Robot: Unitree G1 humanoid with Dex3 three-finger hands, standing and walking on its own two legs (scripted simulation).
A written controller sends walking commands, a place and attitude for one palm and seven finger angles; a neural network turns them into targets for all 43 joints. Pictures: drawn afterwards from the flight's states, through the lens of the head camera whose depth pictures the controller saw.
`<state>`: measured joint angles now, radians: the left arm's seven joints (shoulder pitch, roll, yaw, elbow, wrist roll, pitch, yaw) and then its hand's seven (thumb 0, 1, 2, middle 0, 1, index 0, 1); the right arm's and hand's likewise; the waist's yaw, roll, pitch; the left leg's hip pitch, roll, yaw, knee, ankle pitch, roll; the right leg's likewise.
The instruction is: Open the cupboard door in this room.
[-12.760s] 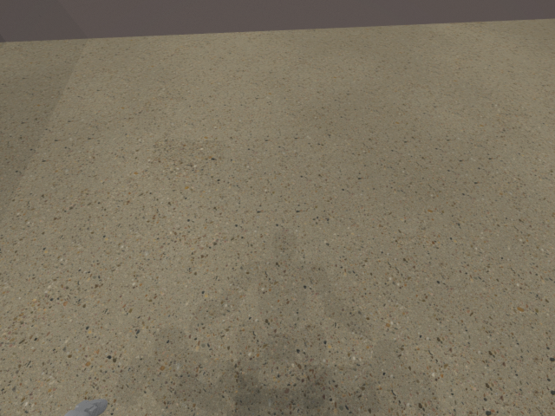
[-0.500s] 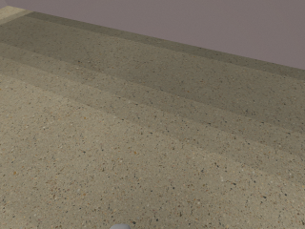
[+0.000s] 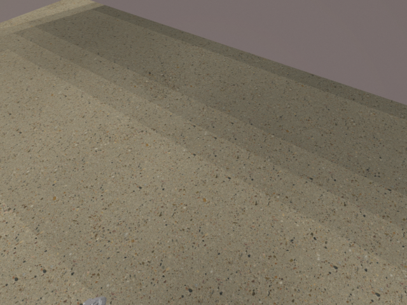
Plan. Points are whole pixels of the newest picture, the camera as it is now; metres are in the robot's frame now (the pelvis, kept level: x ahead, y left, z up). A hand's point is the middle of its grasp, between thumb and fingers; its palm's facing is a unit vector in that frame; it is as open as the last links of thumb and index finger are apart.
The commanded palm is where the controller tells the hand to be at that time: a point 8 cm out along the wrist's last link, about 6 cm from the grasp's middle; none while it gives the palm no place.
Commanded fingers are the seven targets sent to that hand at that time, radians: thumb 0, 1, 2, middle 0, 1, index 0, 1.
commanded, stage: turn or walk to find it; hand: left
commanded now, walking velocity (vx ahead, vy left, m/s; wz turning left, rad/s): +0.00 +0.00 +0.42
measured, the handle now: out of the picture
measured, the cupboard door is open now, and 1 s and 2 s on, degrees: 0 0 0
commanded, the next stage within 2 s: none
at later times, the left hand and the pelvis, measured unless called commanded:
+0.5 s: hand out of the picture -0.05 +0.22 -0.18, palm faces +0.29 -0.93 -0.25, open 7.4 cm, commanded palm none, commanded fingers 0.00 0.90 0.90 -0.20 -0.30 -0.20 -0.30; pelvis -0.03 +0.01 -0.01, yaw +15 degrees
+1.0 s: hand out of the picture -0.05 +0.17 -0.14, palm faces +0.45 -0.85 -0.28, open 7.4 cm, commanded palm none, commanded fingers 0.00 0.90 0.90 -0.20 -0.30 -0.20 -0.30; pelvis -0.04 -0.03 +0.01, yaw +27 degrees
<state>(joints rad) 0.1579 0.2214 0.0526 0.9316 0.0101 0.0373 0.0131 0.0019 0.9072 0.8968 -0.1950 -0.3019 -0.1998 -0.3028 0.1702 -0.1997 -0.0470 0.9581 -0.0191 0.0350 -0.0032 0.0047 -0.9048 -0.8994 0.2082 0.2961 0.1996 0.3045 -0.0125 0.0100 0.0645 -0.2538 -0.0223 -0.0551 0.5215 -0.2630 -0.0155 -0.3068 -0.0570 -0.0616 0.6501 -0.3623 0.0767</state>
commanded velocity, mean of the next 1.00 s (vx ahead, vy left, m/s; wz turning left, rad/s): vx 0.00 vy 0.00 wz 0.42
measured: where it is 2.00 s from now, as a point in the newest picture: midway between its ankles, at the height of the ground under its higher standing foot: outside the picture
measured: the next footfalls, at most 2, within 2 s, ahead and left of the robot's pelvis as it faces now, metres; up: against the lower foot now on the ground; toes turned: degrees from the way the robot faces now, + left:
right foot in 0.02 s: +0.05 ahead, -0.11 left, +0.00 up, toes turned -4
left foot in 0.46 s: -0.04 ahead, +0.13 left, +0.00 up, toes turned +18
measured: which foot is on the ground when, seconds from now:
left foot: down 0.00-0.02, up 0.04-0.44, down 0.46-0.86, up 0.88-1.00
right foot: up 0.00-0.00, down 0.02-0.46, up 0.48-0.82, down 0.84-1.00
